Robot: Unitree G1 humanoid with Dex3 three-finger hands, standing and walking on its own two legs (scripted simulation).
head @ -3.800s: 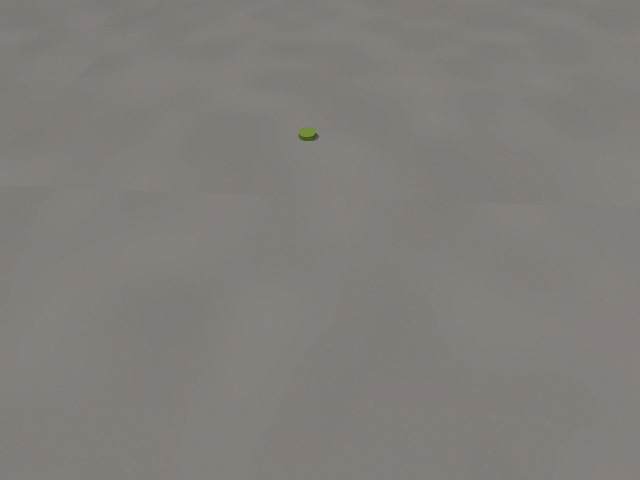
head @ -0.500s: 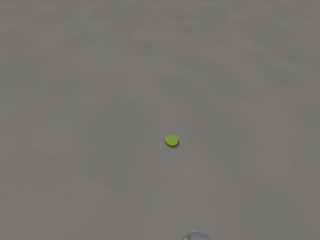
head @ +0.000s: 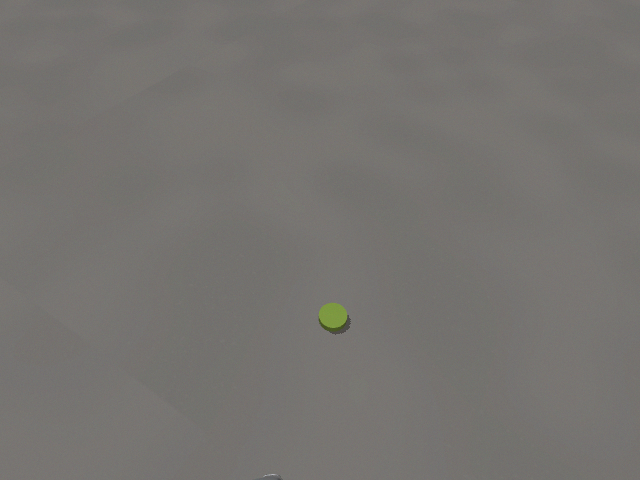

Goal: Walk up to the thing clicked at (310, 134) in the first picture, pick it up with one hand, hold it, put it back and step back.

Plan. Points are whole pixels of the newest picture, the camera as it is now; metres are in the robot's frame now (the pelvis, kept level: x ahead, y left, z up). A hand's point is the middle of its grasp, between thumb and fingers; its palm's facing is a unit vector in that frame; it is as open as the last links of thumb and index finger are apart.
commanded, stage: walk up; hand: left
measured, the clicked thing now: (332, 317) +0.76 +0.01 -0.74
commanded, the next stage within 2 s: none
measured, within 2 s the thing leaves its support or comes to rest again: neither
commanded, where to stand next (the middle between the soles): +0.37 -0.25 m, yaw +5 degrees
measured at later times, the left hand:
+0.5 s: hand (255, 450) +0.20 +0.12 -0.13, palm faces -0.01 -0.91 -0.40, open 7.4 cm
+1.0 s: hand (352, 359) +0.35 -0.01 -0.15, palm faces -0.03 -0.93 -0.38, open 7.4 cm
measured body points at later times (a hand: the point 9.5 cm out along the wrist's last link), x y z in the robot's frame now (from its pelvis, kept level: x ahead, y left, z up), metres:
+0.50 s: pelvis +0.14 -0.17 -0.01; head +0.15 -0.18 +0.44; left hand +0.20 +0.17 -0.10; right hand +0.19 -0.54 -0.11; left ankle +0.14 -0.02 -0.66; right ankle +0.17 -0.29 -0.72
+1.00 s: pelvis +0.27 -0.30 -0.01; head +0.28 -0.29 +0.44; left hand +0.35 +0.04 -0.12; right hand +0.31 -0.65 -0.10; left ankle +0.29 -0.12 -0.72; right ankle +0.37 -0.46 -0.72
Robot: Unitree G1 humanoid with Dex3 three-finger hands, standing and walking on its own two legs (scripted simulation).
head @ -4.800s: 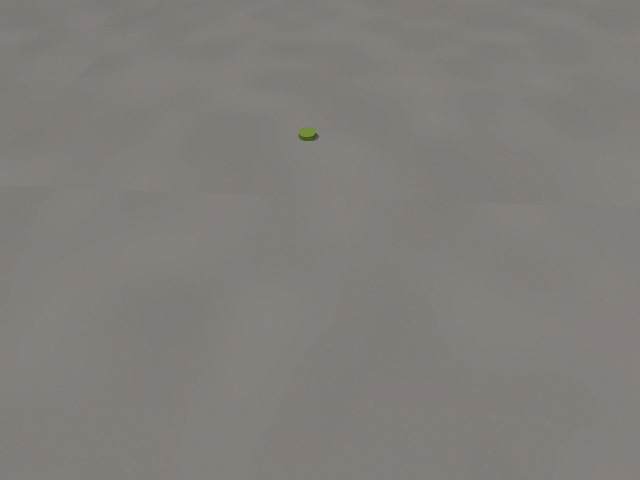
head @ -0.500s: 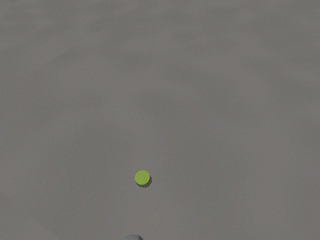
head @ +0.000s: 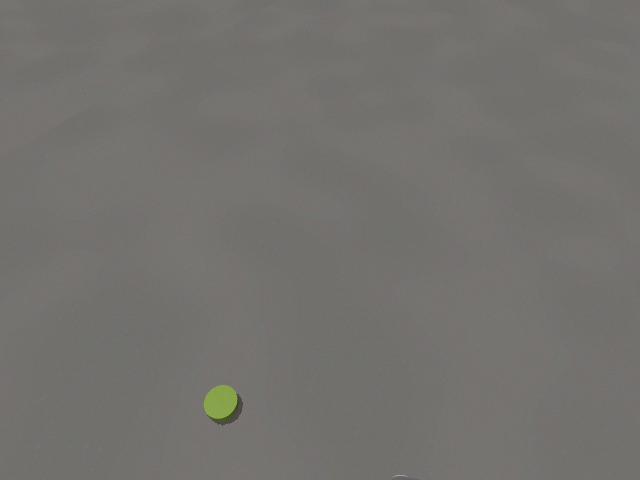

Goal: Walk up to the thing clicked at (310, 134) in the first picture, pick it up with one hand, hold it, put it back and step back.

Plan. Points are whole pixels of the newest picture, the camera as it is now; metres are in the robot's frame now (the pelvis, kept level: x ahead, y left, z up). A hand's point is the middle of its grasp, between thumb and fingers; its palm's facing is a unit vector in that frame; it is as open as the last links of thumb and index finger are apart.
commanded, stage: walk up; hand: left
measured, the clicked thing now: (221, 403) +0.50 +0.29 -0.73
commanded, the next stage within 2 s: stand in 1.68 s
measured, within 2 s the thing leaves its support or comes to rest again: neither
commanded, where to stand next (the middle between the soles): +0.11 +0.04 m, yaw +3 degrees
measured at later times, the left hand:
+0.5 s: hand out of the picture +0.09 +0.29 -0.15, palm faces +0.03 -0.89 -0.46, open 7.4 cm
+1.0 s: hand out of the picture +0.14 +0.28 -0.13, palm faces +0.03 -0.92 -0.39, open 7.4 cm
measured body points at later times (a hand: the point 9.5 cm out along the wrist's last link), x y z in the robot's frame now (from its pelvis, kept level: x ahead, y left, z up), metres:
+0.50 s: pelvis +0.05 +0.00 +0.00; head +0.09 +0.00 +0.44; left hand +0.09 +0.34 -0.11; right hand +0.17 -0.32 -0.12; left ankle +0.07 +0.11 -0.71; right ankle +0.09 -0.15 -0.70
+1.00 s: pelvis +0.06 +0.01 +0.02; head +0.08 +0.01 +0.47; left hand +0.13 +0.33 -0.10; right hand +0.20 -0.29 -0.10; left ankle +0.07 +0.11 -0.71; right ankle +0.09 -0.14 -0.71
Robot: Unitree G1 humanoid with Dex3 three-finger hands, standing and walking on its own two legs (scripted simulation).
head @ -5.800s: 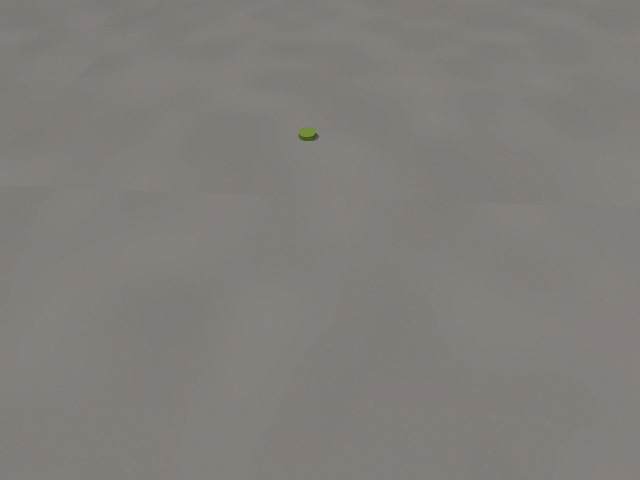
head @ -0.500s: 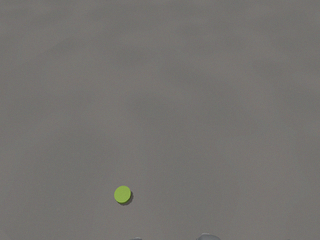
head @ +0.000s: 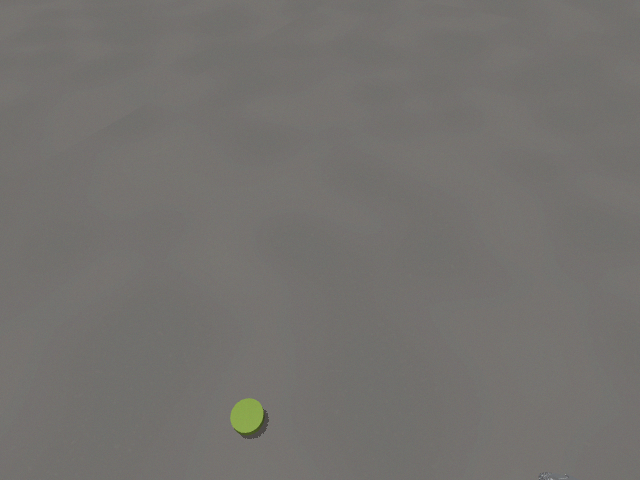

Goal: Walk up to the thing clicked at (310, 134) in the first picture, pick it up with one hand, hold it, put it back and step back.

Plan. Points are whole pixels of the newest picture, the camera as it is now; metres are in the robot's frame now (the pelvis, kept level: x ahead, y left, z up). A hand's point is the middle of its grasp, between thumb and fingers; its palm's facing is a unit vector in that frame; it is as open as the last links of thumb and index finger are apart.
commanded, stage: walk up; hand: left
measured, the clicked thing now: (247, 416) +0.45 +0.26 -0.76
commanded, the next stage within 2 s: stand in 0.68 s
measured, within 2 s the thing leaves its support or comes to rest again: neither
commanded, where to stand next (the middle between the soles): +0.04 +0.04 m, yaw +0 degrees
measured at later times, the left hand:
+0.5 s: hand out of the picture +0.10 +0.25 -0.14, palm faces -0.05 -0.93 -0.38, open 7.4 cm
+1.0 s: hand out of the picture +0.11 +0.24 -0.14, palm faces -0.04 -0.94 -0.33, open 7.4 cm
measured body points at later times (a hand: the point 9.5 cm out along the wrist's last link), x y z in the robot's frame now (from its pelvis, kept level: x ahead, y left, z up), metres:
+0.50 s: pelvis +0.01 +0.00 +0.01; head +0.02 -0.01 +0.46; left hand +0.10 +0.30 -0.11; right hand +0.08 -0.31 -0.12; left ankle +0.01 +0.11 -0.73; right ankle +0.02 -0.15 -0.73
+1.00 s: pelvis +0.02 -0.01 +0.02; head +0.03 -0.01 +0.46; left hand +0.11 +0.29 -0.12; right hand +0.11 -0.31 -0.12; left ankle +0.01 +0.11 -0.73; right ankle +0.02 -0.15 -0.73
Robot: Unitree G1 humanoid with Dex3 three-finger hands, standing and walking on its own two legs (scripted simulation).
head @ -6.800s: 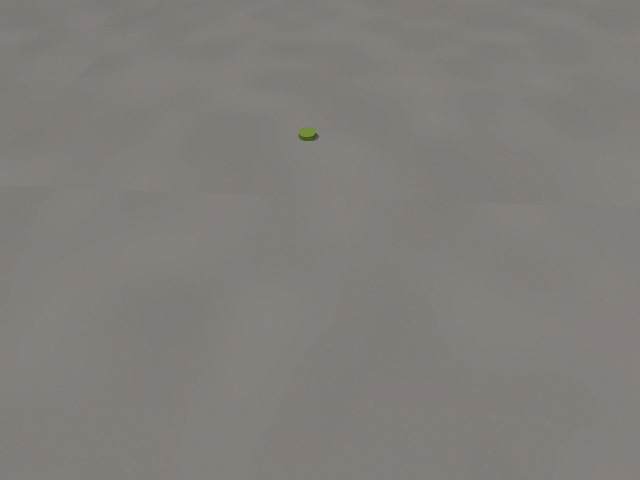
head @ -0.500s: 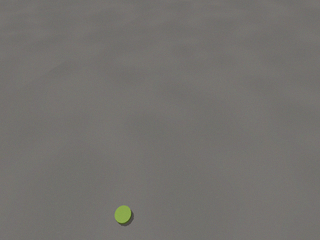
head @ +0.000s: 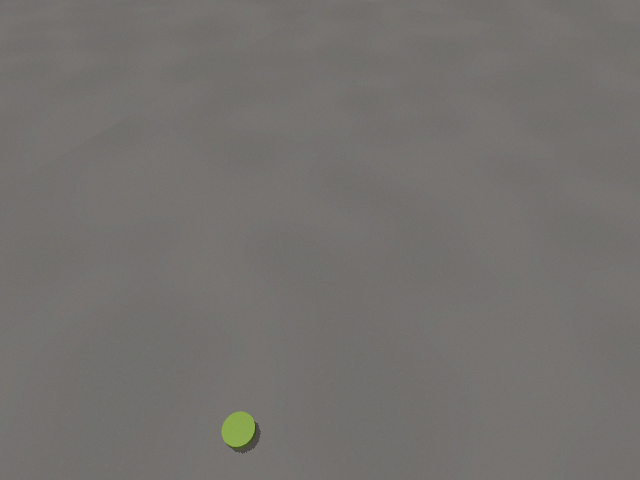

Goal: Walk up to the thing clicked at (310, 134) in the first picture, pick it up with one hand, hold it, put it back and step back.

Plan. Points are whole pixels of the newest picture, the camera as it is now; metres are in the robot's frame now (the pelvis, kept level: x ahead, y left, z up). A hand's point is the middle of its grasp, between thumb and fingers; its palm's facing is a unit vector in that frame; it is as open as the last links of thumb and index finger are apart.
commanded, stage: stand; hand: left
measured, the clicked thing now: (239, 430) +0.43 +0.27 -0.77
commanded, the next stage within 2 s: none
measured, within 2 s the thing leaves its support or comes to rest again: neither
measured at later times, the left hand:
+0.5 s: hand out of the picture +0.07 +0.25 -0.16, palm faces -0.02 -0.94 -0.34, open 7.4 cm
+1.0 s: hand out of the picture +0.08 +0.24 -0.16, palm faces -0.02 -0.94 -0.34, open 7.4 cm
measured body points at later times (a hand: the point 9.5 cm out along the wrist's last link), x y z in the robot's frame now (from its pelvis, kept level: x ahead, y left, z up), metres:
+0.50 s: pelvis +0.00 -0.01 +0.00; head +0.01 -0.01 +0.45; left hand +0.08 +0.29 -0.13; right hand +0.08 -0.31 -0.13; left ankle +0.00 +0.12 -0.75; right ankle +0.01 -0.14 -0.75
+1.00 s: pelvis +0.00 -0.01 +0.00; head +0.01 -0.01 +0.45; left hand +0.08 +0.29 -0.13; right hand +0.08 -0.31 -0.13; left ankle +0.00 +0.12 -0.75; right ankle +0.01 -0.14 -0.75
